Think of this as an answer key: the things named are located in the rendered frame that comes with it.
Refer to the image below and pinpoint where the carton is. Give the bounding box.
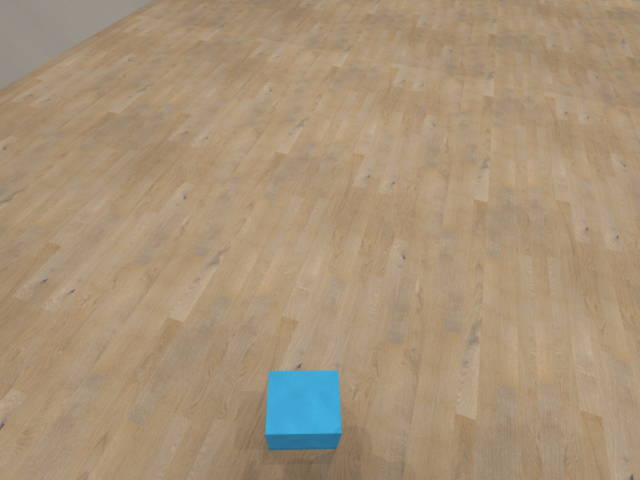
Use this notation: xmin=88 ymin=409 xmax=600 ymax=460
xmin=265 ymin=370 xmax=342 ymax=450

